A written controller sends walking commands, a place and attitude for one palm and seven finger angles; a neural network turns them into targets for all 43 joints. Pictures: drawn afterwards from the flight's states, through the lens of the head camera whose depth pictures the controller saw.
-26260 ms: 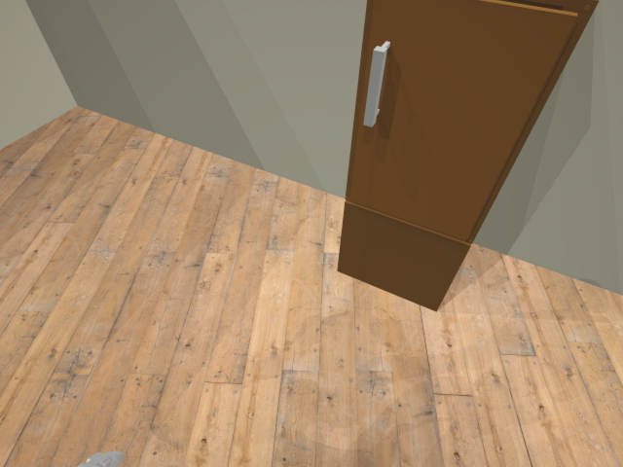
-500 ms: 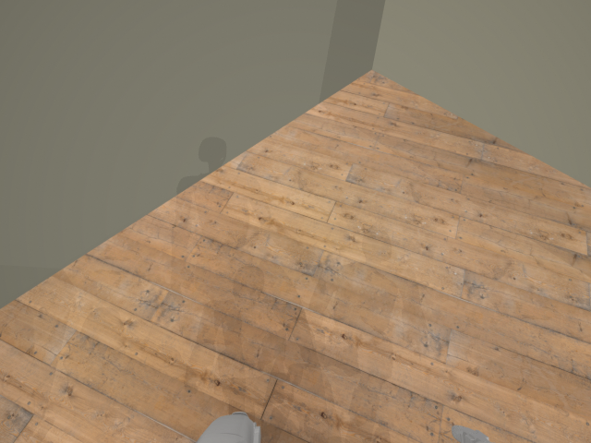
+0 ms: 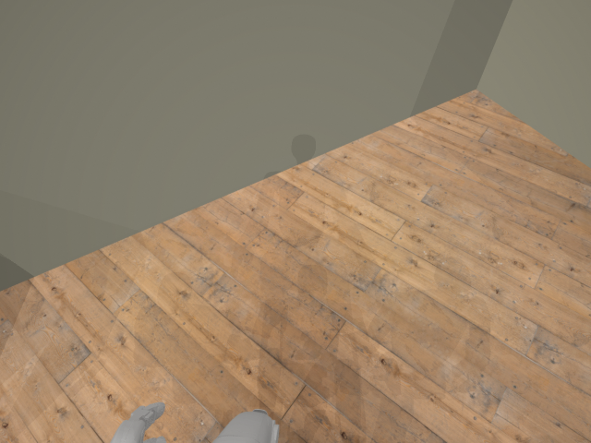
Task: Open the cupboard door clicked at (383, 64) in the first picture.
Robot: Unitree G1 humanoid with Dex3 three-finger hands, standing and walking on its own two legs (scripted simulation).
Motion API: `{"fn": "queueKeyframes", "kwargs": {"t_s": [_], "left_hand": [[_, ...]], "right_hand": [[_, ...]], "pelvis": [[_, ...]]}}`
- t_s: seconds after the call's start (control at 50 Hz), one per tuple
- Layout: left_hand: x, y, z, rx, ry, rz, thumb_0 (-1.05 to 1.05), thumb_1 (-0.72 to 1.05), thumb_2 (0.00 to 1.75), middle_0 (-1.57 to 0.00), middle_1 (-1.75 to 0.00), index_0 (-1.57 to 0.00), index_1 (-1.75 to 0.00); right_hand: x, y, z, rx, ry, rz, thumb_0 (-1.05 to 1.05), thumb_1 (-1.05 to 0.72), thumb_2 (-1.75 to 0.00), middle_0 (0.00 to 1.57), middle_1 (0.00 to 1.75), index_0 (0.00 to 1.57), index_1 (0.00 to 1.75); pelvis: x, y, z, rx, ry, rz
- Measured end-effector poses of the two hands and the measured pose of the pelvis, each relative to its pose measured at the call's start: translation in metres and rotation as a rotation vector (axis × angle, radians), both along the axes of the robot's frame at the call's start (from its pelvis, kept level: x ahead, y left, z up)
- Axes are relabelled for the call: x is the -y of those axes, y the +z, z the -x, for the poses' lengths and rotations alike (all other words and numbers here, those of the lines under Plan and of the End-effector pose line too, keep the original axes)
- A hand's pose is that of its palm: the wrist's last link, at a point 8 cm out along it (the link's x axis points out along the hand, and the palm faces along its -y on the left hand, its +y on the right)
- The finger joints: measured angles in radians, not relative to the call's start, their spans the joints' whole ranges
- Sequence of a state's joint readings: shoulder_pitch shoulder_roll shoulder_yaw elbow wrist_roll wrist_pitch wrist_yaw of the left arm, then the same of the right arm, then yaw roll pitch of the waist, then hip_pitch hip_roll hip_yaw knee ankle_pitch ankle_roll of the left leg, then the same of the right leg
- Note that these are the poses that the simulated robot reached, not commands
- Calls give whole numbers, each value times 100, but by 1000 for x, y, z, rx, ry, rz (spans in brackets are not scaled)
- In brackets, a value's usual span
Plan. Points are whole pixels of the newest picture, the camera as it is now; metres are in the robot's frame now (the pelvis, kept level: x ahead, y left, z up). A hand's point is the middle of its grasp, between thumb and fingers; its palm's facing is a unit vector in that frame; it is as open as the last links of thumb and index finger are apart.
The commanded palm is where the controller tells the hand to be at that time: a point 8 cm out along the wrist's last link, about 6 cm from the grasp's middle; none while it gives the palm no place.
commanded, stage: turn to face it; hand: left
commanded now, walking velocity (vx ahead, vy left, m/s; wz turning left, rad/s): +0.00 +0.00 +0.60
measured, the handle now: out of the picture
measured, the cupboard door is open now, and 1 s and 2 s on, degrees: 53 53 53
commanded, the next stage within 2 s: none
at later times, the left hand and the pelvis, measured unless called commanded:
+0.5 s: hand out of the picture +0.02 +0.24 -0.16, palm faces +0.36 -0.90 -0.25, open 7.4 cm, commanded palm none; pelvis +0.02 +0.01 +0.01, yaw +18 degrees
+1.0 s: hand out of the picture -0.01 +0.16 -0.16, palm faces +0.62 -0.75 -0.23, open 7.3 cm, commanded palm none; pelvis +0.06 -0.03 +0.01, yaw +39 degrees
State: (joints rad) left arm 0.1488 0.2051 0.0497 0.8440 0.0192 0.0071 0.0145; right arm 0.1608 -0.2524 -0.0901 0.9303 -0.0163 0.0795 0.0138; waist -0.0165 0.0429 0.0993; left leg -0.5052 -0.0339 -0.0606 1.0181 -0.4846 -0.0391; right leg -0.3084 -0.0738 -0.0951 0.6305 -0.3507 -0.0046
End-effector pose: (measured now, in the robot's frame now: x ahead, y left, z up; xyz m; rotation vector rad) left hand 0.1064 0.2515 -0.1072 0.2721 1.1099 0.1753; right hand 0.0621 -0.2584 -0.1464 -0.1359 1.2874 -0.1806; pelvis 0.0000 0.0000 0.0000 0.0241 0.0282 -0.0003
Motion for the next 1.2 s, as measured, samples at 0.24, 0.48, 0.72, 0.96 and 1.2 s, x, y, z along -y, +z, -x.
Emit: {"fn": "queueKeyframes", "kwargs": {"t_s": [0.24,0.48,0.72,0.96,1.2], "left_hand": [[9,-22,81,-112,237,96,0,91,89,-20,-30,-20,-30],[-34,-25,112,-128,402,80,1,91,89,-20,-30,-20,-30],[-1,-7,80,5,463,13,0,91,90,-20,-30,-20,-30],[55,-11,132,-68,675,95,0,91,89,-20,-30,-20,-30],[41,-34,210,-156,888,123,1,91,89,-20,-30,-20,-30]], "right_hand": [[-21,20,-82,23,235,22,1,-91,-90,19,29,19,30],[-61,37,-131,127,404,64,1,-91,-90,20,29,20,30],[-30,4,-145,15,458,8,1,-91,-90,20,30,20,30],[-60,16,-205,-8,662,7,1,-91,-90,20,29,19,30],[-148,32,-253,173,887,23,1,-91,-90,20,29,20,30]], "pelvis": [[1,5,-13,7,191,-6],[-12,6,-18,12,310,33],[26,-2,-42,-9,452,19],[34,9,-58,6,650,-21],[12,-2,-52,16,791,19]]}}
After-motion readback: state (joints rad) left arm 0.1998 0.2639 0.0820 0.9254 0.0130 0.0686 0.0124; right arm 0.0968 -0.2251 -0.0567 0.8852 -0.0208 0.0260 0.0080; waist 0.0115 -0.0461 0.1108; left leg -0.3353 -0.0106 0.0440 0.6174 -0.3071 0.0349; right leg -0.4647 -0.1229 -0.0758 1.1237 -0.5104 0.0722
